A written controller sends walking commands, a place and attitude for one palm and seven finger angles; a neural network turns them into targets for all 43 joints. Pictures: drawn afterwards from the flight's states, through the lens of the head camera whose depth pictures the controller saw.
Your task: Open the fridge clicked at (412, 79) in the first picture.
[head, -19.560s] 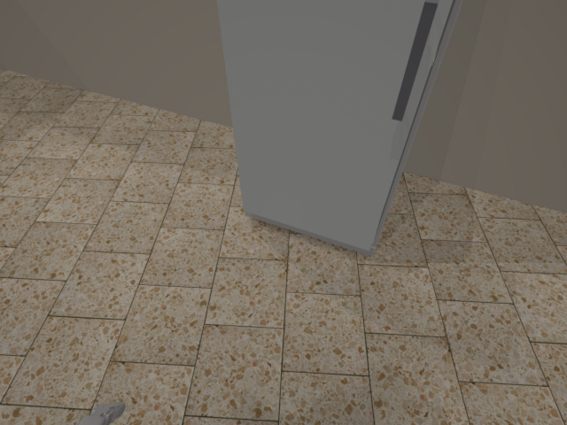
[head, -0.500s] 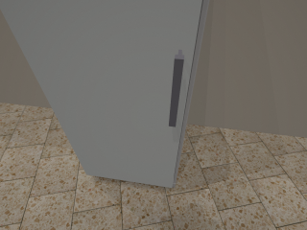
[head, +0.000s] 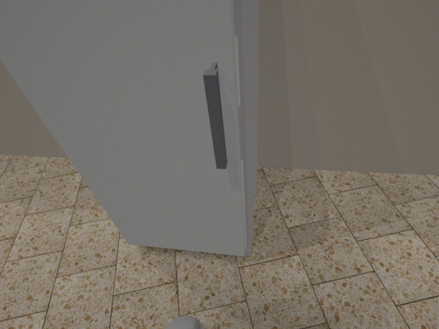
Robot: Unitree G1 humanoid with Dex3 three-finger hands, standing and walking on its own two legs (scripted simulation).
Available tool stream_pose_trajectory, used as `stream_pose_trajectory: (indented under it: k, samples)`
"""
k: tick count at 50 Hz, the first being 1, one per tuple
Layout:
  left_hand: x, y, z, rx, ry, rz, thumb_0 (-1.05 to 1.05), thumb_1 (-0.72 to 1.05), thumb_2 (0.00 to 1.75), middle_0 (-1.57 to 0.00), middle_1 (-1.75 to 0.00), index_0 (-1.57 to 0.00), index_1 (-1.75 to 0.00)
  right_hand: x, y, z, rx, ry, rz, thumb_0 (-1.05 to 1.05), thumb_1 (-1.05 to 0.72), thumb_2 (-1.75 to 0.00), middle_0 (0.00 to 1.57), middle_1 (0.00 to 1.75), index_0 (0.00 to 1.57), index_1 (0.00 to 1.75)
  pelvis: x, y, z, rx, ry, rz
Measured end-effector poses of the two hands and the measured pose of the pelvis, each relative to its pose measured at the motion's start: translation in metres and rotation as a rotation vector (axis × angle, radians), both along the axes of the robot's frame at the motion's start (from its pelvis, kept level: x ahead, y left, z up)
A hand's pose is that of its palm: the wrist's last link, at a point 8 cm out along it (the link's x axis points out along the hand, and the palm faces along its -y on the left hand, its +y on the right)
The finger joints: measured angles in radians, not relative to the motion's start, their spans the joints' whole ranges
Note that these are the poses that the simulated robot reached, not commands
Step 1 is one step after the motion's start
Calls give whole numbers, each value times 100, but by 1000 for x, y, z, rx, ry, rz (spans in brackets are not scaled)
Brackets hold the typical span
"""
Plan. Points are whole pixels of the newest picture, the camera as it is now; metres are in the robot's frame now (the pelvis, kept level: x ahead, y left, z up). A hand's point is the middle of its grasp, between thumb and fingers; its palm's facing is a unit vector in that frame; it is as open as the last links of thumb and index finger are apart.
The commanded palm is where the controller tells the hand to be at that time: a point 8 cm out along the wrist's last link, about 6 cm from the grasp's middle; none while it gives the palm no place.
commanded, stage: come to a stop and stand still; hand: right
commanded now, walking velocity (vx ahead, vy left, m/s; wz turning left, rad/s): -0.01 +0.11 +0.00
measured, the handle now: (218, 120) +0.56 +0.04 +0.10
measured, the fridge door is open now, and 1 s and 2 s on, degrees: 0 0 0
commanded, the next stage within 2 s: look again from close up in 0.08 s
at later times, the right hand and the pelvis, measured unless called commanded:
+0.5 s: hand out of the picture +0.02 -0.14 -0.18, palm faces +0.02 +0.98 -0.17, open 7.3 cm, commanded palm none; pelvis +0.02 +0.03 -0.01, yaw +0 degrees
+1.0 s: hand out of the picture +0.03 -0.09 -0.18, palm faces +0.03 +0.99 -0.16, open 7.4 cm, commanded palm none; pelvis +0.04 +0.06 +0.00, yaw +0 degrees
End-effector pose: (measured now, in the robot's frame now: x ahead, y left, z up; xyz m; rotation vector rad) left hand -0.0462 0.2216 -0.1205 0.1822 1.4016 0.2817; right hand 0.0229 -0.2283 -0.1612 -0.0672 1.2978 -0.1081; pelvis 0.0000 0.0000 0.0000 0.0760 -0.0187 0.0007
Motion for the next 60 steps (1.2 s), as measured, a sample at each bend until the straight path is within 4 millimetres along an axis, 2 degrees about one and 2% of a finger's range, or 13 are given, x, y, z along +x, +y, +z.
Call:
stream_pose_trajectory:
  k: [6, 13, 21, 25, 38, 48, 60]
  samples:
    - [4, -10, 3, -13, -12, 14, 0, 90, 90, -20, -30, -21, -30, -2, -3, -1, -1, 41, 9, 1, -91, -90, 20, 29, 20, 30, 1, -1, 3, 8, 22, 1]
    - [12, -11, -2, -53, 11, 1, 0, 90, 90, -20, -30, -21, -30, -7, 9, 2, -3, 73, 5, 1, -91, -90, 20, 29, 20, 30, 6, 5, 3, -5, 42, -13]
    - [29, 5, -24, -112, 26, -5, 0, 90, 90, -20, -30, -20, -30, -3, 33, 1, -45, 77, 9, 1, -92, -90, 20, 29, 20, 30, 15, 23, -7, -78, 46, -4]
    - [41, 11, -31, -138, 21, -18, 0, 91, 90, -20, -30, -20, -30, -7, 43, 9, -62, 99, 13, 2, -93, -90, 20, 29, 20, 30, 20, 28, -6, -68, 32, -3]
    - [70, 39, -32, -127, 8, -55, 1, 92, 90, -19, -30, -20, -30, -8, 77, 10, -40, 126, 4, 2, -92, -90, 20, 29, 20, 30, 36, 48, -5, -81, 5, 2]
    - [84, 54, -32, -117, -6, -68, 1, 92, 90, -19, -30, -20, -30, -4, 87, 11, -42, 121, 0, 1, -91, -90, 20, 29, 20, 30, 42, 58, -4, -85, 0, 2]
    - [86, 58, -33, -129, 10, -71, 1, 92, 90, -19, -30, -20, -30, 5, 89, 14, -60, 115, -1, 1, -91, -90, 20, 29, 20, 30, 49, 65, -3, -89, 2, 3]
